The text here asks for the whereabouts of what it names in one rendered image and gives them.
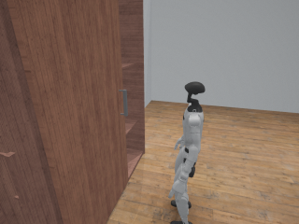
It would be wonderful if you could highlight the right robot hand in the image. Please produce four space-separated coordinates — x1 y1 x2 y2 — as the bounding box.
174 137 185 151

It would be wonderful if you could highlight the robot left upper arm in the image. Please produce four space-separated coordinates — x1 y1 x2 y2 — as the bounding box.
188 113 201 153

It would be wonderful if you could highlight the left robot thigh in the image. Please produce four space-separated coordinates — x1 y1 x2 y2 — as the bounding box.
174 162 195 201

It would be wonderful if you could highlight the robot thigh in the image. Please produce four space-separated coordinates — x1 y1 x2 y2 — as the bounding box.
175 147 185 174
174 162 195 201

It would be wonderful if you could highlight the wardrobe door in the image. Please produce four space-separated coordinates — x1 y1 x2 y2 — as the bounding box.
0 0 64 224
7 0 129 224

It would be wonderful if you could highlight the handle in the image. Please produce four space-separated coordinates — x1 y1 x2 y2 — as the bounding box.
119 90 128 117
4 152 31 205

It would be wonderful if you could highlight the right robot thigh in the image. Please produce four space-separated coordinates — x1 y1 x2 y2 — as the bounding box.
175 147 185 174

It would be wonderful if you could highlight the left robot forearm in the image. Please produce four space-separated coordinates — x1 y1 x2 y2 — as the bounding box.
178 146 199 183

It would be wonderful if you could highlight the left robot hand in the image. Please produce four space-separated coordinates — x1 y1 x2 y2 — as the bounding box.
168 179 186 203

